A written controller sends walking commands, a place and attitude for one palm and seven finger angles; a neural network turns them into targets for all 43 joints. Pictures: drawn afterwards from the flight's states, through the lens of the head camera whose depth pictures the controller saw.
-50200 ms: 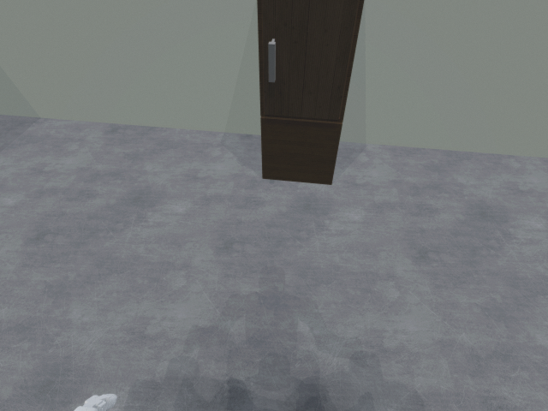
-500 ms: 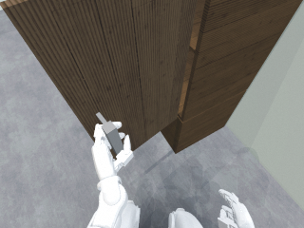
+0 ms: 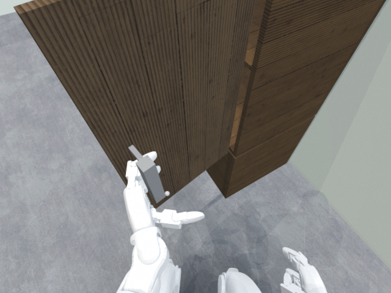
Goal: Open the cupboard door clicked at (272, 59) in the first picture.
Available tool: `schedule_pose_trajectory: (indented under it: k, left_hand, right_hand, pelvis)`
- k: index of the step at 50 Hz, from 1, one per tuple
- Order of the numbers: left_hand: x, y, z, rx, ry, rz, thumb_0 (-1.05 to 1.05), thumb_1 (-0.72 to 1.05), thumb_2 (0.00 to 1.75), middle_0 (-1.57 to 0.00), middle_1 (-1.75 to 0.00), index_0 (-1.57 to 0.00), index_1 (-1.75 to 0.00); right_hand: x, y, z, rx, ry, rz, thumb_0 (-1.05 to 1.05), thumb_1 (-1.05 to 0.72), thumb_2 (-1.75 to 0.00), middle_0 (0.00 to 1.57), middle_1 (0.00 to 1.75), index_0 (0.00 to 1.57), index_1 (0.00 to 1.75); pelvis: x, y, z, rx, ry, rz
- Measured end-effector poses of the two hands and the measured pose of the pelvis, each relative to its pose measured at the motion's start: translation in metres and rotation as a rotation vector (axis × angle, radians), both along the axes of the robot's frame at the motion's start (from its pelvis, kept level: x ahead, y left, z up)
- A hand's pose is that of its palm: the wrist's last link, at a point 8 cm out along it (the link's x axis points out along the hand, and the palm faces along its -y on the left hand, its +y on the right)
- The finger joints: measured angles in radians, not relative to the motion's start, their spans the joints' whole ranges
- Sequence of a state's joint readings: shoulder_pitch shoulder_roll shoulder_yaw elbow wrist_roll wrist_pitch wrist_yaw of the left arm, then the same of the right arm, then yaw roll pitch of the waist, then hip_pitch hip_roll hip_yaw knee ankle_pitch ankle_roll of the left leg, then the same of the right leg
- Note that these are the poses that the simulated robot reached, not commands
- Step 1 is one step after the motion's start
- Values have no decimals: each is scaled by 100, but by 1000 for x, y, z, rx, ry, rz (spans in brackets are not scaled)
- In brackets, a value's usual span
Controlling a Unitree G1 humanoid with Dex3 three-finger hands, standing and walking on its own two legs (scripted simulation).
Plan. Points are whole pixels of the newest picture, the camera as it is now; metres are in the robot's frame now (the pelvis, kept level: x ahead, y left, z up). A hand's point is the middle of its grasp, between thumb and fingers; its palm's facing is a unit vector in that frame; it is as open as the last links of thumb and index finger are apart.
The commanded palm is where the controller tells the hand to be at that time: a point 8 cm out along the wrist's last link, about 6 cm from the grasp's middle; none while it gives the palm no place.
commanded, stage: open thumb and fingers to let go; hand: left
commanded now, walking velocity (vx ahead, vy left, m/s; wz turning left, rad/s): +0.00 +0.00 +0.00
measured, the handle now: (146, 174) +0.35 +0.12 +0.03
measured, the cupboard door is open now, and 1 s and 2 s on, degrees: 100 100 100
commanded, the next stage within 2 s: slide the hand sideways off the handle in 0.14 s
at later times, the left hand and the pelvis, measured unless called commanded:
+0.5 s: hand (157, 207) +0.28 +0.09 +0.02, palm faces -0.11 -0.99 +0.01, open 16.2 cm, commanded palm +0.25 +0.12 +0.02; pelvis -0.01 +0.03 -0.01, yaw -1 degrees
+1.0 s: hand (138, 233) +0.23 +0.12 +0.02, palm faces -0.04 -1.00 +0.03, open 16.3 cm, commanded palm +0.21 +0.17 +0.02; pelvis +0.01 +0.04 -0.02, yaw -2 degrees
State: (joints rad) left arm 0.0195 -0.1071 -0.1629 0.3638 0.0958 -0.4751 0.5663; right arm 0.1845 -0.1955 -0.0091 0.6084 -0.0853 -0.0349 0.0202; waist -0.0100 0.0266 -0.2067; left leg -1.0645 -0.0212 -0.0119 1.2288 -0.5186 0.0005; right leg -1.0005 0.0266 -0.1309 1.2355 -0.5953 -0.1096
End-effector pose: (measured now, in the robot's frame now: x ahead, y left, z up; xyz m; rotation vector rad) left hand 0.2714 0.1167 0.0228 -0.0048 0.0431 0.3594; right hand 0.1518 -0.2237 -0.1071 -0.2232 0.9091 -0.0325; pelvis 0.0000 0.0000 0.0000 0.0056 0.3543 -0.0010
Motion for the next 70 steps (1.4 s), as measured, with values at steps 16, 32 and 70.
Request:
schedule_pose_trajectory:
  k: [16,32,70]
  left_hand:
    - [-4,10,-1,33,-12,-139,-1,-50,30,-33,-58,-31,-60]
    - [-7,27,1,-67,-5,-435,-1,-51,30,-11,-43,-20,-36]
    - [-97,81,3,3,-2,-387,-1,-50,30,-15,-30,-15,-30]
  right_hand:
    - [6,22,4,14,-35,32,1,-91,-90,20,30,21,30]
    - [-1,27,17,7,-54,-52,1,-91,-90,20,30,20,30]
    - [29,23,13,-21,-166,-16,1,-91,-90,20,30,21,30]
  pelvis:
    - [-5,14,-3,-18,-8,4]
    - [3,38,-3,-31,-4,-26]
    - [-4,25,-23,-44,-3,-12]
